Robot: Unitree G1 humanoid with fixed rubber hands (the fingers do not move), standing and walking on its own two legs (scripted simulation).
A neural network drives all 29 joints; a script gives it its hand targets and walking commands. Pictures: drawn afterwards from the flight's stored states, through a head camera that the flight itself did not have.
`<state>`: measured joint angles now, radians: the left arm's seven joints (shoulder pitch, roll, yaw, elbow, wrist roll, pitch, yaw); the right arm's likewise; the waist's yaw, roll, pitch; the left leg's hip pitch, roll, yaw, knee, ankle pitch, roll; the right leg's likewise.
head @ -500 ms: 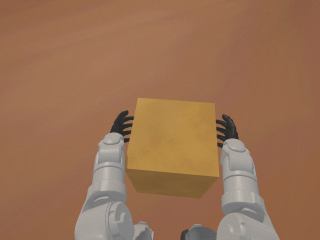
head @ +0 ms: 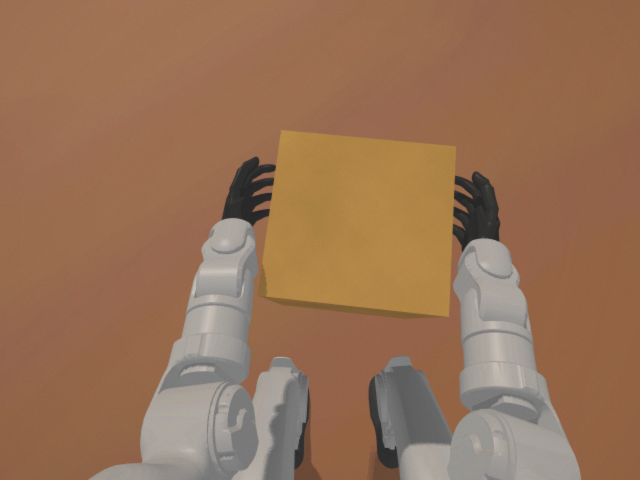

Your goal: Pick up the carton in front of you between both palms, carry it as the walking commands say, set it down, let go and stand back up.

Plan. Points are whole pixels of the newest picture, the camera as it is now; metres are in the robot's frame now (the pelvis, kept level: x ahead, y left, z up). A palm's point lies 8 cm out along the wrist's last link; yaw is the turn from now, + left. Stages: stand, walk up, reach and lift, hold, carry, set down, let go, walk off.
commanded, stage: set down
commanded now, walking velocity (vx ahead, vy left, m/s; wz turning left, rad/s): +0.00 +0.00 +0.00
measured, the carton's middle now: (353, 240) +0.42 -0.02 -0.15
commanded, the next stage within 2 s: none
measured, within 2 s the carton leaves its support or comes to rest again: rests again in 1.78 s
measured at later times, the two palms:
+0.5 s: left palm (268, 229) +0.47 +0.12 -0.24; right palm (444, 252) +0.42 -0.18 -0.23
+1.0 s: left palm (284, 233) +0.51 +0.11 -0.39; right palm (427, 255) +0.45 -0.19 -0.37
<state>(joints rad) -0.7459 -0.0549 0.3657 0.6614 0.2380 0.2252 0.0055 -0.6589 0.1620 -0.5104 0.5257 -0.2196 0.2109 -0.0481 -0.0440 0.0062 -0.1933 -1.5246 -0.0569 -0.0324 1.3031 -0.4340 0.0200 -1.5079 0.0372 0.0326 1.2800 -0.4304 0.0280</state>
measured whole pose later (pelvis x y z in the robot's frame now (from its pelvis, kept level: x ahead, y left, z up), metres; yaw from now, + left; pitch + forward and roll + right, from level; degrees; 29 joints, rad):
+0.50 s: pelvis -0.04 -0.01 -0.13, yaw -1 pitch +45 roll -2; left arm -1.08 0.09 0.30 0.81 0.18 0.25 0.03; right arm -0.93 0.09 -0.54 0.58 -0.16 0.25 -0.10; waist -0.05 0.01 -0.12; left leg -2.06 -0.06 -0.03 1.77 -0.51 0.01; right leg -2.04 0.05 0.01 1.75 -0.50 0.04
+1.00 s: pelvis -0.05 +0.00 -0.23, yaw -3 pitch +43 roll -4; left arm -1.38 0.27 0.12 1.00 0.07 0.22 0.06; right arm -1.20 -0.02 -0.50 0.73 -0.04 0.22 -0.17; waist -0.09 -0.03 0.15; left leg -2.32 -0.06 -0.03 2.11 -0.54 0.02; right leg -2.29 0.07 0.00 2.07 -0.54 0.06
